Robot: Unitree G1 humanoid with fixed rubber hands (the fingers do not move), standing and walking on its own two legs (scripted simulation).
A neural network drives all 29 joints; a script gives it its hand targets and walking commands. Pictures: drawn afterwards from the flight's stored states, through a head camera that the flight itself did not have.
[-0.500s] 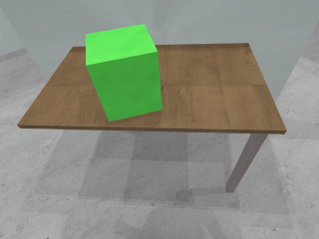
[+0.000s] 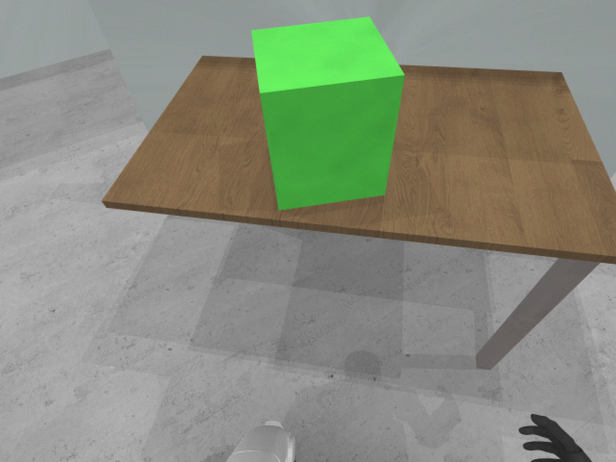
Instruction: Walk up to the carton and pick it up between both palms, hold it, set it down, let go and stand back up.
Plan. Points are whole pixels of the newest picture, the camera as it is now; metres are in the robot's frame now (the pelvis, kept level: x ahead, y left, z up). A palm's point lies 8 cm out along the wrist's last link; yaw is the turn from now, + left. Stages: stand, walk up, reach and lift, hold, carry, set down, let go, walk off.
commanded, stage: walk up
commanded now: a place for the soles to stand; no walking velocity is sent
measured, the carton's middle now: (322, 117) +0.66 -0.01 +0.06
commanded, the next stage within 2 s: none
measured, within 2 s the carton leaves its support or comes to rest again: neither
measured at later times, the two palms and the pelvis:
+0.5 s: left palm out of the picture +0.11 +0.41 -0.06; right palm (552, 437) +0.15 -0.27 -0.04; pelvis +0.08 +0.06 +0.04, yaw -1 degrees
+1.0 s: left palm (39, 421) +0.18 +0.37 -0.06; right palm (531, 412) +0.19 -0.28 -0.09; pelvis +0.13 +0.05 +0.02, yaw -3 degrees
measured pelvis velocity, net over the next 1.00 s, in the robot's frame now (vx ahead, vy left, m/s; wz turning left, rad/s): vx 0.13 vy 0.05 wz -0.05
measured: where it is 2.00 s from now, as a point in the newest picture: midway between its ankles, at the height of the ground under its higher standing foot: outside the picture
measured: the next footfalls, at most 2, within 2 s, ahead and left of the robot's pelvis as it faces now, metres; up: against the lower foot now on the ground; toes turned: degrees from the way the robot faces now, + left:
left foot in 0.02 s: +0.13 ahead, +0.12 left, +0.00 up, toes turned -2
right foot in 0.66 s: +0.23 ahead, -0.09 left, +0.00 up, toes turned -4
